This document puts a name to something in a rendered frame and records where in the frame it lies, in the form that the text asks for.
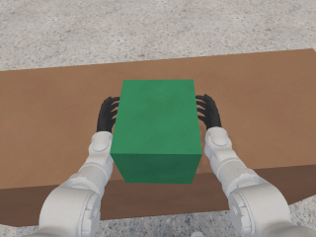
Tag robot right hand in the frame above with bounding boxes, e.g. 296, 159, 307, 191
196, 94, 222, 130

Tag right robot forearm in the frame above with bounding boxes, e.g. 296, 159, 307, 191
203, 126, 291, 220

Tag robot left hand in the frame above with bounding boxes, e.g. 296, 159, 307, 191
96, 96, 120, 133

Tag left robot forearm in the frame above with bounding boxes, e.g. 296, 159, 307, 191
39, 131, 114, 227

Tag right robot upper arm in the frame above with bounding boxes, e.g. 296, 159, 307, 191
228, 183, 316, 237

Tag left robot upper arm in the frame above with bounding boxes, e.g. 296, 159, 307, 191
21, 186, 101, 237

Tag carton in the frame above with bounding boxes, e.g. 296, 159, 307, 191
110, 79, 202, 184

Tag pedestal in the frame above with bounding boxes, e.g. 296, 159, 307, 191
0, 48, 316, 227

